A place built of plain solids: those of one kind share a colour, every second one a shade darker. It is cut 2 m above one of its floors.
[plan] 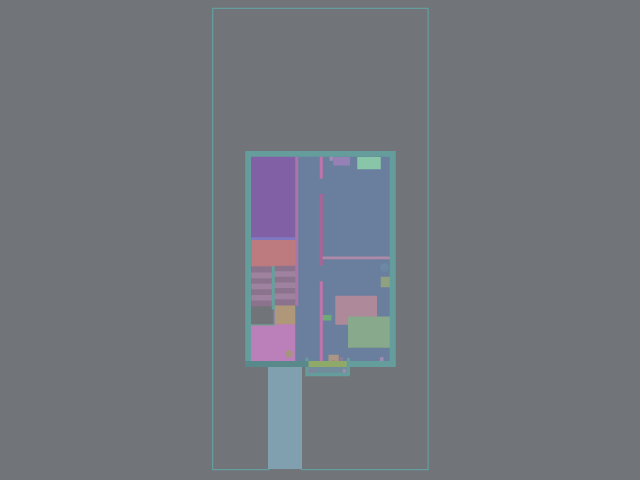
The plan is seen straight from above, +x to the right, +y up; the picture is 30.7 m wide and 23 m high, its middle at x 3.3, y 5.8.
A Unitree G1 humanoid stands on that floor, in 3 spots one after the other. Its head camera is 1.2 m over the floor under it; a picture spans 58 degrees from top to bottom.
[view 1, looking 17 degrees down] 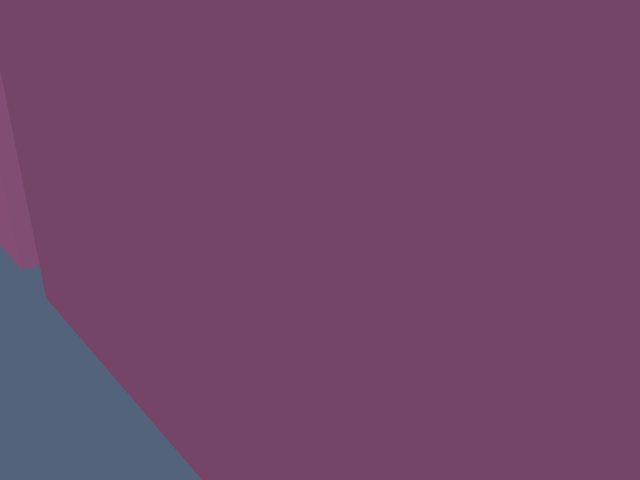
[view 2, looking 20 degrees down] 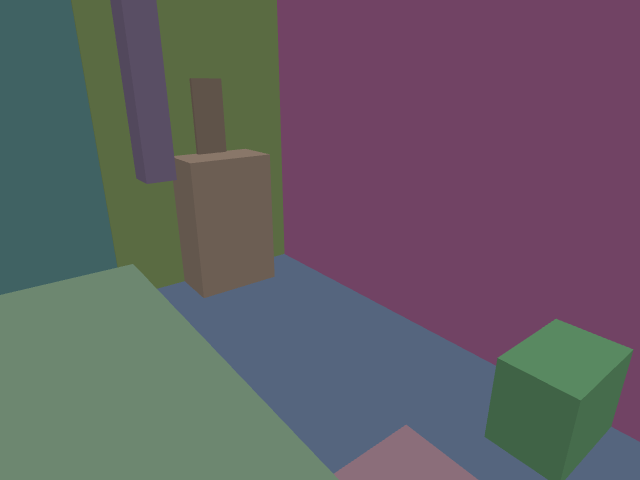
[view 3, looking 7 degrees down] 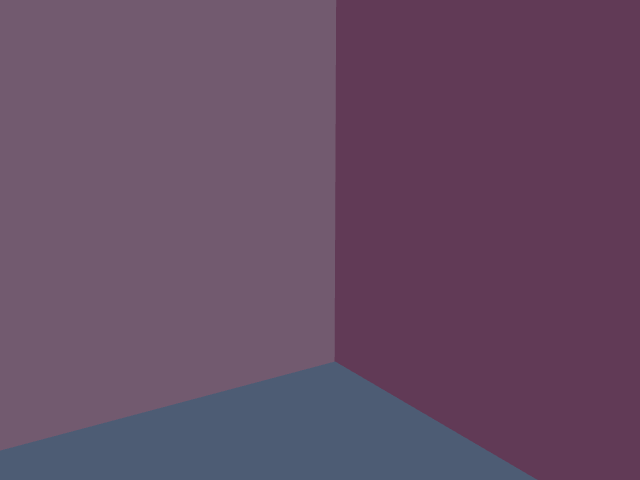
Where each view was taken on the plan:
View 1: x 2.77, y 4.88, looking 46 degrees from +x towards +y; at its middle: corridor_wall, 0.78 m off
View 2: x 5.08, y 2.55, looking -128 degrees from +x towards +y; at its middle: corridor_wall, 2.86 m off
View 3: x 5.08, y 7.36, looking -123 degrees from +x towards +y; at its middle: bedrooms_wall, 2.83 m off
